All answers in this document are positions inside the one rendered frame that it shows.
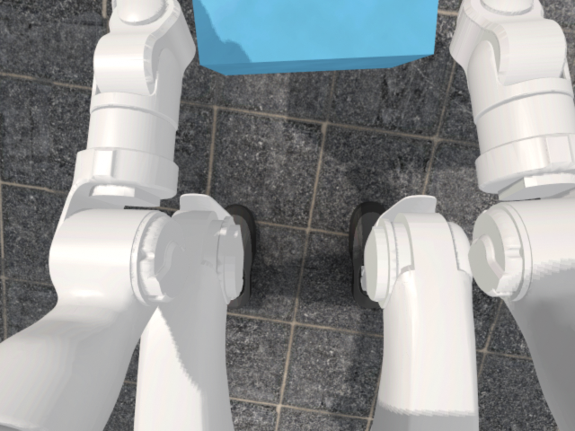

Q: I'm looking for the robot left upper arm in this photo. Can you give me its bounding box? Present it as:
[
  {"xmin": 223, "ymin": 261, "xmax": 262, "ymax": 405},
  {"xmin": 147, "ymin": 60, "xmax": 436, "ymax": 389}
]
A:
[{"xmin": 0, "ymin": 208, "xmax": 190, "ymax": 431}]

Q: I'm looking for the carton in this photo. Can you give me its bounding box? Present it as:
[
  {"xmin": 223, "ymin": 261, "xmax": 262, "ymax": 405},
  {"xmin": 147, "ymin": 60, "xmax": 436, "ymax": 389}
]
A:
[{"xmin": 192, "ymin": 0, "xmax": 438, "ymax": 75}]

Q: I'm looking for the right robot forearm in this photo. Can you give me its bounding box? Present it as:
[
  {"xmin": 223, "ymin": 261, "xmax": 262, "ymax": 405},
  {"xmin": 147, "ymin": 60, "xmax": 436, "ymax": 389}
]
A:
[{"xmin": 449, "ymin": 0, "xmax": 575, "ymax": 201}]

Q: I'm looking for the robot right upper arm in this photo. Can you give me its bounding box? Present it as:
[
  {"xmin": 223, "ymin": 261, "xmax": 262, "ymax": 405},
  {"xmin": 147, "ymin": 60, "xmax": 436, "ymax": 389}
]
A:
[{"xmin": 468, "ymin": 198, "xmax": 575, "ymax": 431}]

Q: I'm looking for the left robot foot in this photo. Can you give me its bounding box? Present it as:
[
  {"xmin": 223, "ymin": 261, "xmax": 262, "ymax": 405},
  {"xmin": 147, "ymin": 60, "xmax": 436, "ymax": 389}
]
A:
[{"xmin": 224, "ymin": 204, "xmax": 256, "ymax": 310}]

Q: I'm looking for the left robot shin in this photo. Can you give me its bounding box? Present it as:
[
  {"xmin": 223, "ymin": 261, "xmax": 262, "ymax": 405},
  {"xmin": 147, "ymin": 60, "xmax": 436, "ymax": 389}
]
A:
[{"xmin": 180, "ymin": 194, "xmax": 243, "ymax": 300}]

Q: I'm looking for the left robot forearm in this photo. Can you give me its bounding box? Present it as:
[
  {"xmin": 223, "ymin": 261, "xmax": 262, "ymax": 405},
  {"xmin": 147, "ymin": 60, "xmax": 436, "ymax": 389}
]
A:
[{"xmin": 49, "ymin": 0, "xmax": 196, "ymax": 283}]

